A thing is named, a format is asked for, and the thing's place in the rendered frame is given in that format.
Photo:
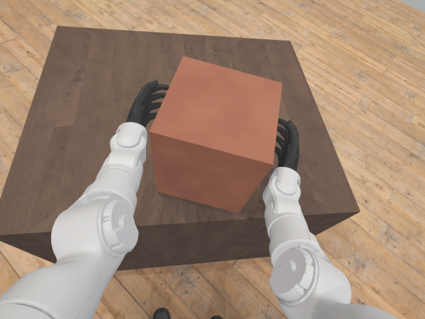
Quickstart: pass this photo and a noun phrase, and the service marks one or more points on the right robot forearm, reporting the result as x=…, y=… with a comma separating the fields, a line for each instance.
x=285, y=223

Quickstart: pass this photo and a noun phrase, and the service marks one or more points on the left robot hand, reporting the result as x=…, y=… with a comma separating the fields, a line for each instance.
x=142, y=106

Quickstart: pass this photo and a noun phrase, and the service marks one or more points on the robot right upper arm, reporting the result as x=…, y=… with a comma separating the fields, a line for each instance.
x=308, y=287

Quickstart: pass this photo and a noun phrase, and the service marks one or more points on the right robot hand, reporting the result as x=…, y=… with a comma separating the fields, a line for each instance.
x=288, y=156

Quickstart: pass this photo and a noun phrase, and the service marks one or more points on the robot left upper arm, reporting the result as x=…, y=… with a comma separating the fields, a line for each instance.
x=90, y=242

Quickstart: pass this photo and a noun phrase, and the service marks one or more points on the left robot forearm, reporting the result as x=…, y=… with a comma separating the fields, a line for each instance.
x=120, y=174

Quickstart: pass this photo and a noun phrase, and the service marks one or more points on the pedestal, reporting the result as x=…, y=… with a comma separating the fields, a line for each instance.
x=89, y=82

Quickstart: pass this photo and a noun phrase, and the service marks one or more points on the carton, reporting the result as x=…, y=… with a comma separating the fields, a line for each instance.
x=213, y=138

